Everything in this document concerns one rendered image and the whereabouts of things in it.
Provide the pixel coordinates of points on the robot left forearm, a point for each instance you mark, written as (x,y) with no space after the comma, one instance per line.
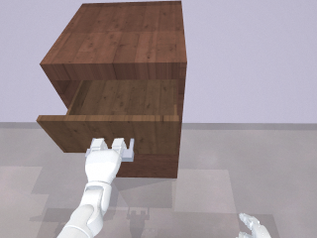
(86,221)

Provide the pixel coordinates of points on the robot left hand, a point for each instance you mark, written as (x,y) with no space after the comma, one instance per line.
(103,165)

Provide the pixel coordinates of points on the handle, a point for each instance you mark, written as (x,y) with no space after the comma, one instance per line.
(127,155)

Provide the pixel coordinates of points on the robot right hand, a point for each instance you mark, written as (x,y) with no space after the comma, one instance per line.
(258,231)

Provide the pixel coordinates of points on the drawer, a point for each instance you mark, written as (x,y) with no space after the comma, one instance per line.
(141,109)

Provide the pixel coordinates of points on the cabinet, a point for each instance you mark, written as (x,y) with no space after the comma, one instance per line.
(124,41)

